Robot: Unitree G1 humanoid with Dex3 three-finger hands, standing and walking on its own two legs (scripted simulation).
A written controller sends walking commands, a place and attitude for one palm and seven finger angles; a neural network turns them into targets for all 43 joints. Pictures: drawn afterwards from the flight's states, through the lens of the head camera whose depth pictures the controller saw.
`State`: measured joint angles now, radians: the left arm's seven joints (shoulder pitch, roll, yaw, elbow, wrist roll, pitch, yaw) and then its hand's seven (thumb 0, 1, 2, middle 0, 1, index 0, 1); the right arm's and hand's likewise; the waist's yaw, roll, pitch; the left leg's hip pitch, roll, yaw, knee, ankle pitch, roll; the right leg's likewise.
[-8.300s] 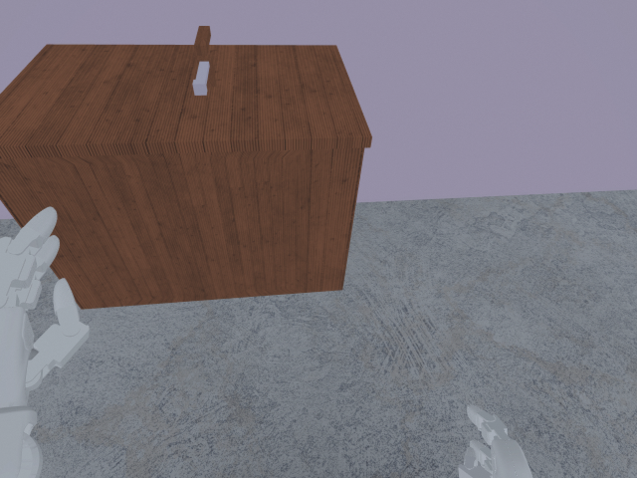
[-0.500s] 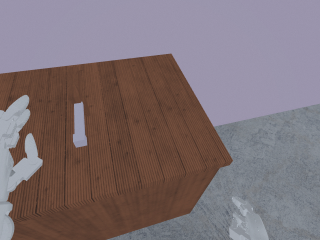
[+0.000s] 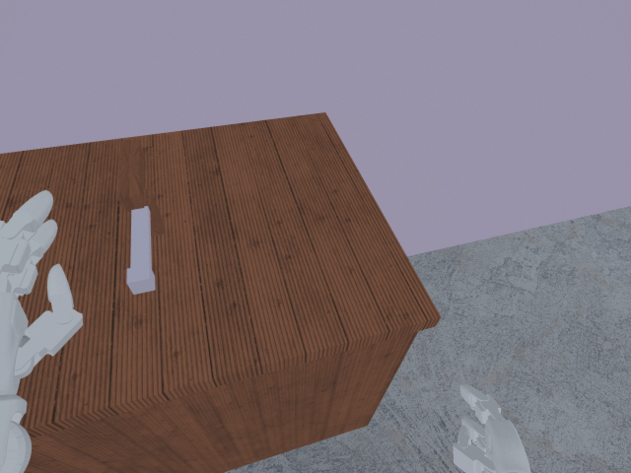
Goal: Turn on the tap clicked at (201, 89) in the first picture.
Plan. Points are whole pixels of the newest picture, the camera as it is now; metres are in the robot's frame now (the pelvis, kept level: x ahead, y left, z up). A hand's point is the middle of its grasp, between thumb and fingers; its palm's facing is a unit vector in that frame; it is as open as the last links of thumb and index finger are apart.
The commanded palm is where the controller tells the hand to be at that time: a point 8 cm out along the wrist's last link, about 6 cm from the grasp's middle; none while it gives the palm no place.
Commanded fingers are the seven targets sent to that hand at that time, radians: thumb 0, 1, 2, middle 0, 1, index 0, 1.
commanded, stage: shuffle to correct the standing spot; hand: left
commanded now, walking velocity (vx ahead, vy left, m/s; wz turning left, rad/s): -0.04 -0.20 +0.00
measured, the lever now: (141, 279) +0.33 +0.27 +0.03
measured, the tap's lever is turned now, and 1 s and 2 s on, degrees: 0 0 0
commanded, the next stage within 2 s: come to a stop and stand still in 0.66 s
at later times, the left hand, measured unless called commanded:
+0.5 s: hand (128, 324) +0.21 +0.19 +0.16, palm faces +0.30 -0.87 -0.39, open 7.4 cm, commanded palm +0.16 +0.24 +0.17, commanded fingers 0.00 0.90 0.90 -0.20 -0.30 -0.20 -0.30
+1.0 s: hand (116, 318) +0.21 +0.21 +0.16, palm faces +0.33 -0.81 -0.48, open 7.4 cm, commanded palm +0.15 +0.23 +0.17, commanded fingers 0.00 0.90 0.90 -0.20 -0.30 -0.20 -0.30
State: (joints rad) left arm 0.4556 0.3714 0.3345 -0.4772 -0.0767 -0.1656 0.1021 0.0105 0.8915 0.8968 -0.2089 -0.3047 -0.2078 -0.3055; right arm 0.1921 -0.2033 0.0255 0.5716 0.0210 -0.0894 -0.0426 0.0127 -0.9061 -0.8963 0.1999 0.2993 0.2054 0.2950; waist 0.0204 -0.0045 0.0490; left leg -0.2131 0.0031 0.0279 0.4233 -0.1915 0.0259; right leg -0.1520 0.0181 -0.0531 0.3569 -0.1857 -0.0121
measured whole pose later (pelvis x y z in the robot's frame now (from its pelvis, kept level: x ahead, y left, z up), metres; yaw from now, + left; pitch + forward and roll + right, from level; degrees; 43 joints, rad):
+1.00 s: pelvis -0.01 -0.05 -0.01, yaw +0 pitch -1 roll -1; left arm 0.39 0.46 0.36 -0.44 -0.06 -0.13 0.05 0.01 0.89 0.90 -0.21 -0.31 -0.21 -0.31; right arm 0.22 -0.22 -0.02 0.60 0.02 -0.10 -0.06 0.01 -0.91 -0.90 0.20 0.30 0.20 0.29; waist 0.05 0.02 0.06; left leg -0.27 0.07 0.00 0.52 -0.21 -0.01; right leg -0.18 0.09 -0.08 0.40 -0.20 -0.07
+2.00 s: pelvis -0.01 +0.04 +0.00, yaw -1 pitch -2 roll -2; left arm 0.43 0.38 0.37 -0.47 -0.03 -0.24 0.10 0.01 0.89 0.90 -0.21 -0.30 -0.21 -0.31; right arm 0.21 -0.20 0.02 0.58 0.01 -0.10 -0.01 0.01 -0.90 -0.90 0.20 0.30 0.21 0.30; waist 0.03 -0.01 0.06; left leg -0.23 -0.03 0.07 0.46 -0.21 0.07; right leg -0.18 -0.02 -0.02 0.40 -0.19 0.03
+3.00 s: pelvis +0.02 -0.02 +0.00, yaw -1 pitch +0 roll -1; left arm 0.49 0.37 0.34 -0.49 -0.07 -0.15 0.11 0.01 0.89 0.90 -0.21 -0.30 -0.21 -0.31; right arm 0.20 -0.23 -0.01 0.58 0.03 -0.06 -0.04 0.01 -0.91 -0.90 0.20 0.30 0.20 0.29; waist 0.01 0.02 0.05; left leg -0.23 0.04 0.03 0.49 -0.26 0.00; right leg -0.17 0.06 -0.05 0.40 -0.24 -0.04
